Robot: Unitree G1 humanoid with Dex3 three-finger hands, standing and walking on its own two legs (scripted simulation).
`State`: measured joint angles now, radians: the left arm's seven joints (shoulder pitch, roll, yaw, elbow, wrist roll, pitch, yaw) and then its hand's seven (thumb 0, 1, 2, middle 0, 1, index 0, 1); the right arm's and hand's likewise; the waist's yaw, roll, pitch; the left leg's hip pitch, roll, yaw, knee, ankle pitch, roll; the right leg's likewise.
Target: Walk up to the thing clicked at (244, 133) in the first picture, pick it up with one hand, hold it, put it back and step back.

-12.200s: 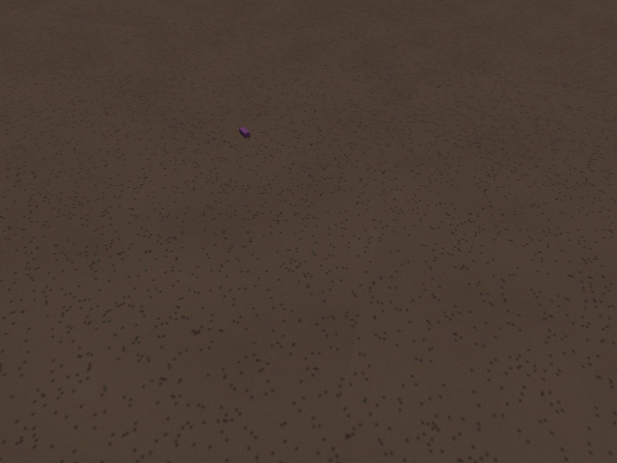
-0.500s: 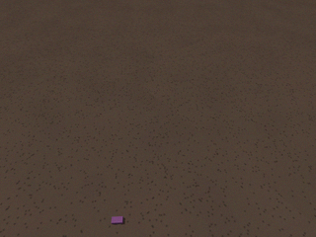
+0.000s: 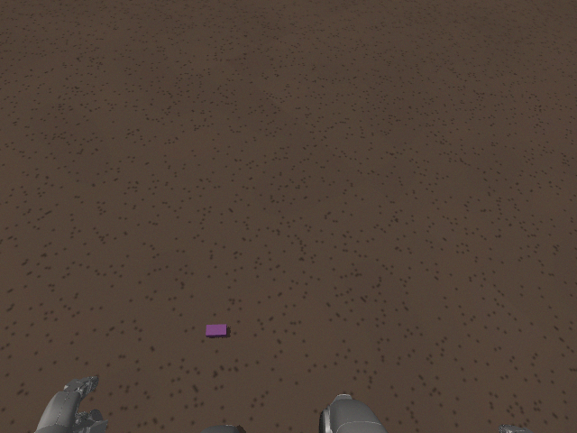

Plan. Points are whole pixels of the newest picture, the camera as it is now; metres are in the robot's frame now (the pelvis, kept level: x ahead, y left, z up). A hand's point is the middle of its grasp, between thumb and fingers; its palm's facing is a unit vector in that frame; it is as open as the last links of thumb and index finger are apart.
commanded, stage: walk up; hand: left
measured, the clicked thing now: (216, 330) +0.43 +0.19 -0.74
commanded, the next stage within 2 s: none
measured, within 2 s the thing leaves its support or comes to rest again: neither
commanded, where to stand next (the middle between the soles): +0.10 -0.07 m, yaw +0 degrees
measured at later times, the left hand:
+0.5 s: hand out of the picture +0.04 +0.25 -0.14, palm faces -0.12 -0.91 -0.40, open 7.4 cm
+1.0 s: hand out of the picture -0.13 +0.25 -0.14, palm faces -0.03 -0.94 -0.34, open 7.4 cm
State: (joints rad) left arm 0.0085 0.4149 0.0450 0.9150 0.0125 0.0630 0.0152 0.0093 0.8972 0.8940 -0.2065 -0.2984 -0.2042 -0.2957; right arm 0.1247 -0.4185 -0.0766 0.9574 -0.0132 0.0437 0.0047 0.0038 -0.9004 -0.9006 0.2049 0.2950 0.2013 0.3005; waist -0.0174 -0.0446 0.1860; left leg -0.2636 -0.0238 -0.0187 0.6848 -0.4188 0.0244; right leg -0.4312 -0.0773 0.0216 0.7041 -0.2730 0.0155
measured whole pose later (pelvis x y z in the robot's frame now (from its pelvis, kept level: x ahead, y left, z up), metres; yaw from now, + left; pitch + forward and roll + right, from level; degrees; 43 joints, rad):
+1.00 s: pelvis -0.23 -0.02 +0.02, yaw -3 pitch -2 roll -1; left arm 0.20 0.41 0.11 0.78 0.02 0.10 -0.02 0.01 0.90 0.89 -0.21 -0.30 -0.20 -0.30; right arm 0.19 -0.36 -0.04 0.84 -0.05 0.01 -0.04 0.01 -0.89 -0.90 0.21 0.30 0.21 0.30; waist 0.03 -0.07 0.14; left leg -0.30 0.05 -0.02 0.59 -0.26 -0.01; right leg -0.46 0.11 0.18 1.25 -0.45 0.00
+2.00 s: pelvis -0.26 -0.04 +0.02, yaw -2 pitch -2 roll +0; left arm 0.10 0.35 0.04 1.01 0.00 -0.02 0.01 0.01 0.90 0.89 -0.21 -0.30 -0.20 -0.30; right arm 0.15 -0.34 -0.02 1.03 -0.02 -0.01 0.00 0.01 -0.90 -0.90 0.20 0.29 0.20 0.30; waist 0.02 -0.01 0.07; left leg -0.20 0.00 -0.05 0.53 -0.29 -0.01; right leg -0.17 -0.03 -0.02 0.51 -0.30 0.02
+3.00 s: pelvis -0.28 -0.05 +0.03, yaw -2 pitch -2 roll +0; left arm 0.12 0.36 0.00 1.15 0.01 -0.02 -0.01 0.01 0.90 0.89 -0.20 -0.30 -0.20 -0.30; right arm 0.13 -0.36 0.00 1.15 -0.01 0.00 0.01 0.01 -0.90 -0.90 0.21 0.30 0.20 0.30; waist 0.00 0.01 0.06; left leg -0.15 0.01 -0.05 0.34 -0.16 -0.02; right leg -0.13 -0.01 -0.03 0.34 -0.17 0.01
